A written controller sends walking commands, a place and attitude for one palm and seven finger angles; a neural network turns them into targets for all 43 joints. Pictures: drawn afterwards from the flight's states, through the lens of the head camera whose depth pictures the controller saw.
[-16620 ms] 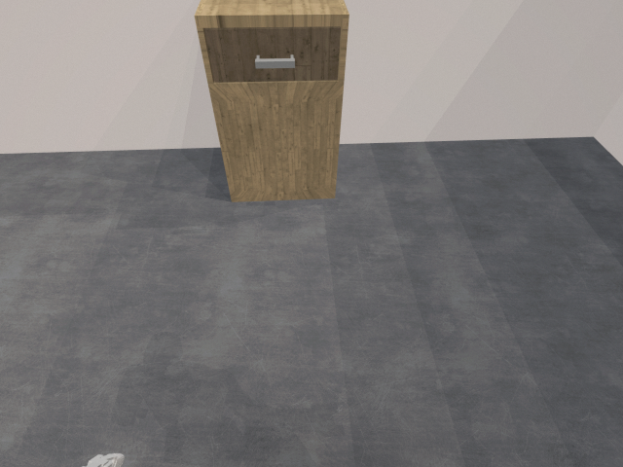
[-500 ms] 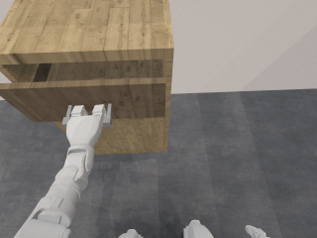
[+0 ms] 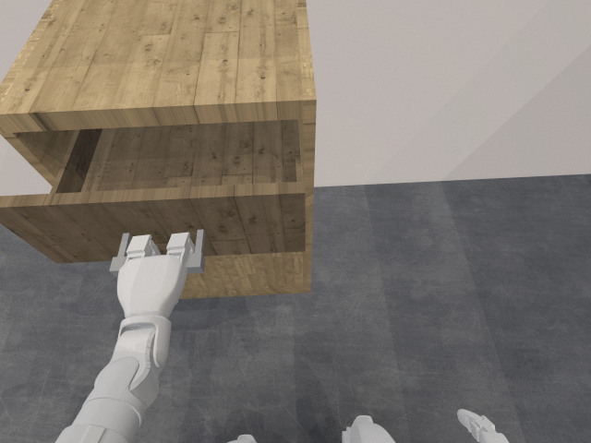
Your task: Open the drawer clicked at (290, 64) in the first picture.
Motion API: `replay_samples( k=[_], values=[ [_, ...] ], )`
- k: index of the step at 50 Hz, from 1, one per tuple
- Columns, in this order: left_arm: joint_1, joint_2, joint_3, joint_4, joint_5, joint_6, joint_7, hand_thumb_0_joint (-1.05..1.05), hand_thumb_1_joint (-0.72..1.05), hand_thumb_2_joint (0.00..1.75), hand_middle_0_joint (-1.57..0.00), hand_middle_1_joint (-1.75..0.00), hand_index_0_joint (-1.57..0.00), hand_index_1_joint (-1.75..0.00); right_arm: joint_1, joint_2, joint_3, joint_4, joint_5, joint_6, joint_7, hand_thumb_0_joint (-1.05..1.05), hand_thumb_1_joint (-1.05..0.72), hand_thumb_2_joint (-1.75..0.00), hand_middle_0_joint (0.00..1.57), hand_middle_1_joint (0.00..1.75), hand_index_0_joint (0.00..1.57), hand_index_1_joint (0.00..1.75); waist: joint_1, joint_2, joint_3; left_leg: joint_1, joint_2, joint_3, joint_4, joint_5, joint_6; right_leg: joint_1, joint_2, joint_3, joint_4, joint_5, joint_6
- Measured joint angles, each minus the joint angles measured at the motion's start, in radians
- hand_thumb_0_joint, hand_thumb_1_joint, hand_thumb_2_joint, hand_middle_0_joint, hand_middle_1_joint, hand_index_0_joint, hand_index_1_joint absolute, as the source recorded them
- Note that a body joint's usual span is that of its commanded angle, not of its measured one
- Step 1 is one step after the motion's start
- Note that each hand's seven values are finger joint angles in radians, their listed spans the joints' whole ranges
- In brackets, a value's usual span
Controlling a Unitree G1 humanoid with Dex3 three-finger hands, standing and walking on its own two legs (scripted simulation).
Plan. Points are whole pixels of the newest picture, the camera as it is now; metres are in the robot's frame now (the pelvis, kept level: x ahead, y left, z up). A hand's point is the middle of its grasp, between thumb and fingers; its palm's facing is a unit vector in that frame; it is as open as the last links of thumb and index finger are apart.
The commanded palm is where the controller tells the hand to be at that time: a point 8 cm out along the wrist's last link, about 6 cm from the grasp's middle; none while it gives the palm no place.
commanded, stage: pull the drawer open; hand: left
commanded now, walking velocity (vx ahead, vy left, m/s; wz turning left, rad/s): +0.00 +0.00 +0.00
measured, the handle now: (161, 251) +0.39 +0.22 -0.03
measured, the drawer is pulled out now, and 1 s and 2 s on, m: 0.14 0.26 0.30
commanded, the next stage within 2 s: open the thumb to release the handle in 1.50 s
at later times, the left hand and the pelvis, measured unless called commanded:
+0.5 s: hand (162, 335) +0.27 +0.20 -0.05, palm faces -0.03 -0.06 -1.00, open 5.9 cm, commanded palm +0.23 +0.21 +0.00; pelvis -0.01 -0.01 +0.00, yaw +0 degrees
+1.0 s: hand (156, 380) +0.21 +0.20 -0.05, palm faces -0.03 -0.07 -1.00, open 5.9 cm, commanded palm +0.17 +0.20 +0.00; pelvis -0.01 -0.01 -0.01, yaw +0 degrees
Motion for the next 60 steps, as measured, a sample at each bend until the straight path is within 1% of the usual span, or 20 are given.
replay_samples(
  k=[8, 13, 19, 23, 30, 36, 41, 47, 54, 60],
  values=[
    [0.08, -0.008, -0.007, -0.057, -0.001, 0.004, 0.004, 0.01, 0.7, 0.78, -0.29, -1.35, -0.38, -1.31, -0.02, 0.006, 0.006, -0.018, 0.001, -0.01, -0.002, 0.01, -0.9, -0.89, 0.2, 0.3, 0.2, 0.3, 0.004, -0.004, 0.0, 0.017, 0.0, 0.003, 0.001, 0.003, -0.001, 0.013, 0.001, 0.004, 0.005, 0.002, -0.002],
    [0.105, -0.014, -0.016, -0.073, 0.008, -0.002, 0.018, 0.01, 0.7, 0.79, -0.29, -1.35, -0.38, -1.31, -0.031, 0.006, 0.01, -0.022, -0.001, -0.018, -0.006, 0.01, -0.9, -0.89, 0.2, 0.3, 0.2, 0.3, 0.014, -0.008, 0.002, 0.018, -0.002, -0.001, 0.012, 0.002, -0.003, 0.015, -0.002, 0.001, 0.017, -0.001, -0.004],
    [0.134, -0.023, -0.026, -0.094, 0.011, 0.013, 0.02, 0.01, 0.7, 0.78, -0.29, -1.34, -0.38, -1.31, -0.044, 0.01, 0.011, -0.027, -0.001, -0.022, -0.005, 0.01, -0.9, -0.89, 0.2, 0.3, 0.2, 0.3, 0.022, -0.006, 0.002, 0.019, -0.003, -0.003, 0.02, 0.002, -0.005, 0.016, -0.002, -0.001, 0.028, -0.003, -0.007],
    [0.176, -0.026, -0.024, -0.127, 0.007, 0.018, 0.017, 0.01, 0.7, 0.78, -0.28, -1.33, -0.38, -1.31, -0.049, 0.015, 0.017, -0.035, 0.0, -0.023, -0.005, 0.01, -0.9, -0.89, 0.2, 0.3, 0.2, 0.3, 0.021, -0.006, 0.004, 0.029, -0.001, 0.0, 0.016, 0.003, -0.007, 0.023, -0.001, 0.002, 0.028, -0.002, -0.008],
    [0.254, -0.024, -0.022, -0.188, 0.01, 0.007, 0.026, 0.01, 0.7, 0.77, -0.28, -1.32, -0.39, -1.31, -0.052, 0.015, 0.02, -0.042, -0.004, -0.028, -0.007, 0.01, -0.9, -0.89, 0.21, 0.3, 0.2, 0.3, 0.026, -0.01, 0.006, 0.036, 0.001, 0.001, 0.019, 0.001, -0.011, 0.026, 0.002, 0.003, 0.036, -0.006, -0.012],
    [0.304, -0.024, -0.027, -0.23, 0.017, -0.001, 0.04, 0.01, 0.7, 0.78, -0.28, -1.32, -0.39, -1.31, -0.06, 0.011, 0.018, -0.039, -0.009, -0.033, -0.008, 0.01, -0.9, -0.89, 0.21, 0.3, 0.2, 0.3, 0.035, -0.013, 0.006, 0.032, 0.0, -0.001, 0.033, -0.006, -0.013, 0.02, 0.001, 0.001, 0.054, -0.016, -0.015],
    [0.357, -0.027, -0.031, -0.276, 0.014, 0.013, 0.042, 0.02, 0.7, 0.78, -0.28, -1.31, -0.39, -1.31, -0.073, 0.013, 0.018, -0.048, -0.01, -0.033, -0.002, 0.01, -0.9, -0.89, 0.2, 0.3, 0.2, 0.3, 0.036, -0.01, 0.007, 0.035, 0.002, -0.001, 0.039, -0.012, -0.016, 0.022, 0.003, 0.002, 0.062, -0.022, -0.017],
    [0.433, -0.025, -0.028, -0.338, 0.01, 0.004, 0.045, 0.02, 0.7, 0.77, -0.28, -1.31, -0.39, -1.31, -0.085, 0.017, 0.025, -0.064, -0.012, -0.034, 0.001, 0.01, -0.9, -0.89, 0.2, 0.3, 0.2, 0.3, 0.039, -0.016, 0.005, 0.037, 0.004, 0.002, 0.046, -0.019, -0.018, 0.018, 0.005, 0.005, 0.075, -0.03, -0.019],
    [0.497, -0.023, -0.03, -0.388, 0.021, -0.017, 0.066, 0.02, 0.7, 0.77, -0.28, -1.31, -0.39, -1.31, -0.1, 0.016, 0.028, -0.072, -0.02, -0.037, 0.006, 0.01, -0.9, -0.89, 0.2, 0.3, 0.2, 0.3, 0.052, -0.02, 0.003, 0.022, 0.004, -0.002, 0.072, -0.032, -0.02, 0.003, 0.004, 0.002, 0.103, -0.045, -0.021],
    [0.556, -0.02, -0.03, -0.434, 0.018, -0.025, 0.065, 0.02, 0.69, 0.77, -0.28, -1.31, -0.39, -1.31, -0.11, 0.021, 0.035, -0.084, -0.021, -0.034, 0.013, 0.01, -0.9, -0.89, 0.2, 0.3, 0.2, 0.3, 0.056, -0.021, 0.0, 0.02, 0.005, 0.0, 0.086, -0.041, -0.021, -0.002, 0.006, 0.004, 0.119, -0.053, -0.023]
  ],
)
